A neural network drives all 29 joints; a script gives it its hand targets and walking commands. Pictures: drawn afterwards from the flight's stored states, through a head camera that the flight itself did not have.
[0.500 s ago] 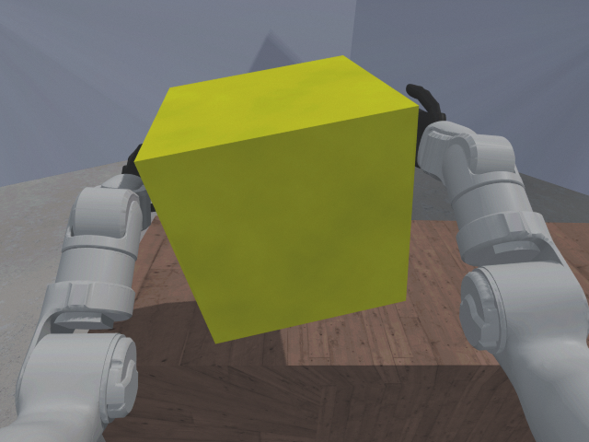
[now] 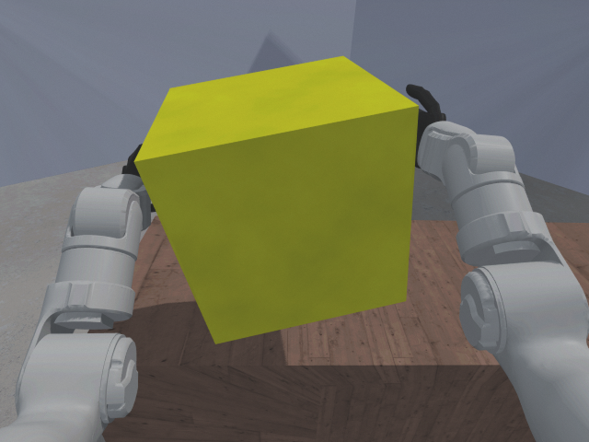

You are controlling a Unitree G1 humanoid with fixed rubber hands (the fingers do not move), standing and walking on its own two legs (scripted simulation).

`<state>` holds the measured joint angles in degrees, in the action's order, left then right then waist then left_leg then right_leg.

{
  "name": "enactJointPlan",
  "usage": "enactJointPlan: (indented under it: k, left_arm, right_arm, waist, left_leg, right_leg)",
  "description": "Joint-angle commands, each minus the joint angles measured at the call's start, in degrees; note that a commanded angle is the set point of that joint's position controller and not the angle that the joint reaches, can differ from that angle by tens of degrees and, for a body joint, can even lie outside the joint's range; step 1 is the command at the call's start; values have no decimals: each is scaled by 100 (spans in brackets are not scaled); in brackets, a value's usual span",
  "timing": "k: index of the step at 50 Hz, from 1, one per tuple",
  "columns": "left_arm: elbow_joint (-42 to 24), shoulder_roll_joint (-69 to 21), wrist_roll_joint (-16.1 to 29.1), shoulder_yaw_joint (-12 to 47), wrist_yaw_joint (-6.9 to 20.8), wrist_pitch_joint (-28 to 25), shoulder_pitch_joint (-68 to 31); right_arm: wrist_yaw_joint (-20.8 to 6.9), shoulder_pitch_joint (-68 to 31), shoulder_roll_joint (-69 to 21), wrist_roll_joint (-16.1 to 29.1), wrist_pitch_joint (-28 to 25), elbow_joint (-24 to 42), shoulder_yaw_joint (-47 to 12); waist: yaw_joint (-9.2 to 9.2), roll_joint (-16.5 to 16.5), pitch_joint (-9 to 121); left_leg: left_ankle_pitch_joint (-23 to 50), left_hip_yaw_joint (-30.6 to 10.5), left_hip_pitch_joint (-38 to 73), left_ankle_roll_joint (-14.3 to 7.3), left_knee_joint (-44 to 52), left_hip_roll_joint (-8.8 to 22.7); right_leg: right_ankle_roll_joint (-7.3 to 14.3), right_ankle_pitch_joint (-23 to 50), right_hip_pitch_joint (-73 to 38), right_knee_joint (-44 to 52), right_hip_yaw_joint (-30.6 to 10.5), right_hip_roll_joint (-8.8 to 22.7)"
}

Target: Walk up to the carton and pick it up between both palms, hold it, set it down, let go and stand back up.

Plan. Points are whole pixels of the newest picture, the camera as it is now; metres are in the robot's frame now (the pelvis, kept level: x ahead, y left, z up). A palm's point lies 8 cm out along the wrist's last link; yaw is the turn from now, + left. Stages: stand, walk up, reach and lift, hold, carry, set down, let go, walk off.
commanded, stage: hold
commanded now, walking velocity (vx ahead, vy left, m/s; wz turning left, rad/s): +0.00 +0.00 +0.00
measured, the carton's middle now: (283, 190) +0.45 +0.02 +0.22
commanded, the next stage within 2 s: set down in 0.46 s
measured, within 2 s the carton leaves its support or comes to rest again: neither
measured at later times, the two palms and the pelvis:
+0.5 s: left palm (135, 192) +0.36 +0.21 +0.26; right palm (426, 140) +0.39 -0.16 +0.33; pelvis +0.00 +0.00 +0.00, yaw +0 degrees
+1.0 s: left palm (158, 198) +0.39 +0.19 +0.24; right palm (427, 138) +0.42 -0.17 +0.32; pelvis +0.00 -0.01 +0.00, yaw +0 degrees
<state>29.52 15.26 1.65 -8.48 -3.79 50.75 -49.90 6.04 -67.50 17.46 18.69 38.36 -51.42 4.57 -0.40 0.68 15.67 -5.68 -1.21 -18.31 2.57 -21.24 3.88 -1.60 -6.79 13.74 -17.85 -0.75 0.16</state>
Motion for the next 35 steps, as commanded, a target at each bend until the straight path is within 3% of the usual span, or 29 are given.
enactJointPlan:
  k: [1, 23, 24, 29, 35]
  left_arm:
    - [-2711, -3348, 1181, 1374, 1123, -783, -6435]
    - [-2791, -3354, 1196, 1391, 1111, -771, -6413]
    - [-2687, -3322, 1095, 1050, 1183, -688, -6110]
    - [-2464, -3304, 1109, 933, 1208, -892, -6625]
    - [-1498, -3290, 696, 543, 1274, -1207, -6508]
  right_arm:
    - [-752, -3867, -3593, 1187, 68, 1643, -1120]
    - [-747, -3845, -3606, 1225, 75, 1715, -1149]
    - [-759, -4128, -3841, 1354, 180, 1974, -1193]
    - [-805, -4535, -3809, 1106, -38, 1690, -869]
    - [-1035, -4434, -3652, 473, -545, 493, -393]
  waist:
    - [663, 336, 2148]
    - [667, 337, 2211]
    - [732, 250, 2321]
    - [696, 302, 2249]
    - [628, 321, 1866]
  left_leg:
    - [288, -44, 1002, 40, 410, -585]
    - [380, -45, 1028, 46, 395, -586]
    - [618, 99, 1445, -160, 209, -698]
    - [310, 96, 1334, -113, 225, -664]
    - [-251, 80, 1381, -35, 467, -593]
  right_leg:
    - [183, 1197, -1769, 134, -228, -319]
    - [175, 1315, -1808, 110, -226, -326]
    - [-49, 1127, -1708, 233, -86, -472]
    - [27, 728, -1359, 236, -58, -461]
    - [136, 31, -1037, 317, 69, -409]
